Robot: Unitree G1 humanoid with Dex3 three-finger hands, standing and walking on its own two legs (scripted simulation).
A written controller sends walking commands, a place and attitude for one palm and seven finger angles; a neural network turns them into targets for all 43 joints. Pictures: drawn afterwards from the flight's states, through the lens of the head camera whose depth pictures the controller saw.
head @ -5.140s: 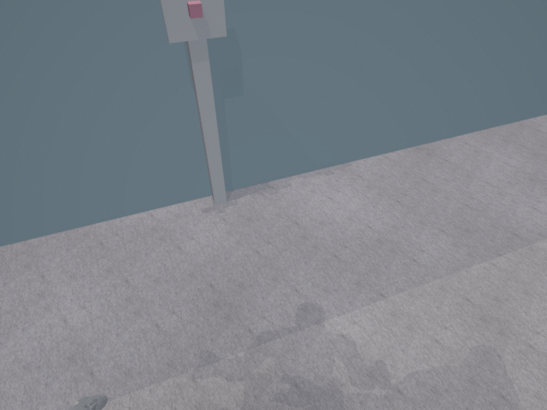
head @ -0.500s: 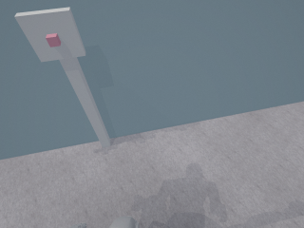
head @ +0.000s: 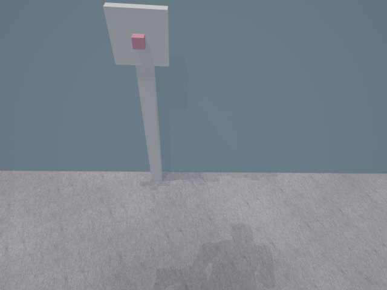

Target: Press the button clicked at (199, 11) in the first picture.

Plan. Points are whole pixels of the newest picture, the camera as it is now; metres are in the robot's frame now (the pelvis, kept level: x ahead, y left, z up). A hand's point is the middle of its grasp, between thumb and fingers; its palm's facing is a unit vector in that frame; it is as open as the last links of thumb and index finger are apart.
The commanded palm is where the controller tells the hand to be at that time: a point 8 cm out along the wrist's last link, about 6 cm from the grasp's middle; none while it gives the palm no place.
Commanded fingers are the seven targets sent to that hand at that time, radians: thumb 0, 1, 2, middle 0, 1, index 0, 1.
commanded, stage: take the last steps up to it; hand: left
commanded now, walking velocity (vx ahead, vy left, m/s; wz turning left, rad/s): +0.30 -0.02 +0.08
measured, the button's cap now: (138, 41) +0.77 +0.23 +0.12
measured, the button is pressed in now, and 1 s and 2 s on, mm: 0 0 0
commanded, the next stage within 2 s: come to a stop and stand still in 0.84 s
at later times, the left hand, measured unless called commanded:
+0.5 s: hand out of the picture -0.01 +0.12 -0.16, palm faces +0.15 -0.97 -0.18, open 7.3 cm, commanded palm none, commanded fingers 0.00 0.90 0.90 -0.20 -0.30 -0.20 -0.30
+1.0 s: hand (112, 230) +0.28 +0.23 -0.17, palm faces +0.11 -0.97 -0.20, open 7.3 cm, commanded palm none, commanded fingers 0.00 0.90 0.90 -0.20 -0.30 -0.20 -0.30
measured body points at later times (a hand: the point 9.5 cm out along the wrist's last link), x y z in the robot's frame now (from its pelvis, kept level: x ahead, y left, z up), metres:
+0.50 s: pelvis +0.09 -0.03 +0.00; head +0.09 -0.04 +0.45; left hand -0.02 +0.17 -0.15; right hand +0.11 -0.27 -0.16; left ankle +0.16 +0.13 -0.68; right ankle +0.00 -0.14 -0.74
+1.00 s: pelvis +0.24 +0.04 +0.00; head +0.23 +0.04 +0.45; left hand +0.28 +0.28 -0.15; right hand +0.29 -0.19 -0.15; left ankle +0.23 +0.13 -0.74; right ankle +0.30 -0.09 -0.70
